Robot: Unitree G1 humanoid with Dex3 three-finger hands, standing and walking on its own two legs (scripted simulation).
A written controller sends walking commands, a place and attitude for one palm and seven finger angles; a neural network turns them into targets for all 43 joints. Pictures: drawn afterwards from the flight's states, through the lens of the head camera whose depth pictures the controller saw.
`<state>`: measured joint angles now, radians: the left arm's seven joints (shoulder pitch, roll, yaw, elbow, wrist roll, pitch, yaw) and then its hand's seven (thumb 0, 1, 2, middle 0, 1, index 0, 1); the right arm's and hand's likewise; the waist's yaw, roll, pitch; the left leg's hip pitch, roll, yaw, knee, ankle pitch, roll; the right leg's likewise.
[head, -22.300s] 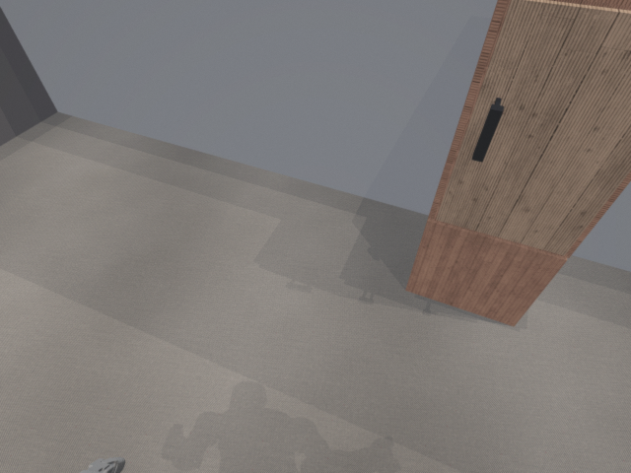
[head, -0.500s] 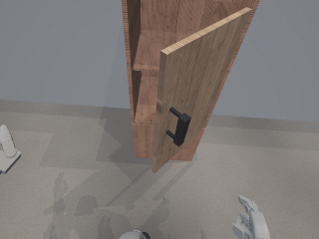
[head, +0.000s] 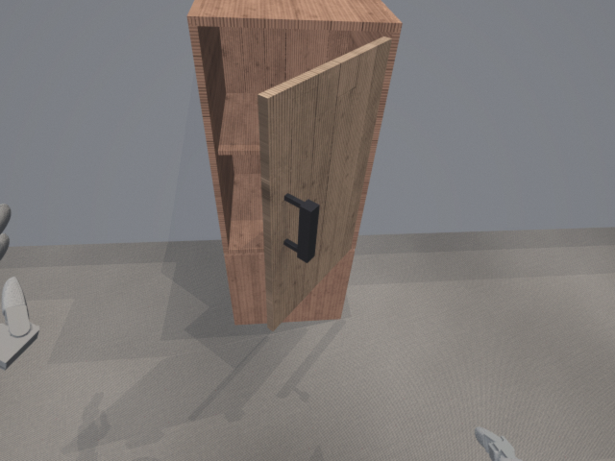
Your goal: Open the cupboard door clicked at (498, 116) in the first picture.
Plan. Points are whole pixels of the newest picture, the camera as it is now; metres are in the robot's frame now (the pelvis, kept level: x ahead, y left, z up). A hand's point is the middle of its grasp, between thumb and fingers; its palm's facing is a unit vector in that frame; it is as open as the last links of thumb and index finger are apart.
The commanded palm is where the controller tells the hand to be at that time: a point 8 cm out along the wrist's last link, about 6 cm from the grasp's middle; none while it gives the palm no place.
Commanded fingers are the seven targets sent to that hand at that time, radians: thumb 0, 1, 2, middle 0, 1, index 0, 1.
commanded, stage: stop stepping back and stand still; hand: left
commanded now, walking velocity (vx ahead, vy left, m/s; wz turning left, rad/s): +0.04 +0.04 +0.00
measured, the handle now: (298, 227) +0.52 +0.03 +0.00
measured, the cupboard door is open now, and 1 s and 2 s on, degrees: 47 47 47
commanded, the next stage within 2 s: let the arm hang, fingers relaxed in 1.30 s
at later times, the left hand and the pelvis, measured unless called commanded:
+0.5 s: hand out of the picture +0.15 +0.29 +0.17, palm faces +0.39 -0.79 -0.48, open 7.4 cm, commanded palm +0.11 +0.33 +0.19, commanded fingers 0.00 0.90 0.90 -0.20 -0.30 -0.20 -0.30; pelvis -0.03 +0.03 +0.01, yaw -1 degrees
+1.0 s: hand out of the picture +0.15 +0.31 +0.16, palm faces +0.42 -0.76 -0.49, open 7.4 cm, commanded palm +0.10 +0.34 +0.19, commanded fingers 0.00 0.90 0.90 -0.20 -0.30 -0.20 -0.30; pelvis -0.03 +0.04 +0.01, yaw +1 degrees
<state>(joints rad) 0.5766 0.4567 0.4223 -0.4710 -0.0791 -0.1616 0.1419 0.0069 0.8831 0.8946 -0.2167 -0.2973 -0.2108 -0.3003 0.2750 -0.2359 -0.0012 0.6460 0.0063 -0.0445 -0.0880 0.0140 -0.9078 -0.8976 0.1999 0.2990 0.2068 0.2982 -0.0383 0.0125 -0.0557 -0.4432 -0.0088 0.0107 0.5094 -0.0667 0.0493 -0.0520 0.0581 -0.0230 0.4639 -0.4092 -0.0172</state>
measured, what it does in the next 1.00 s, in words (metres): steps on the spot: left foot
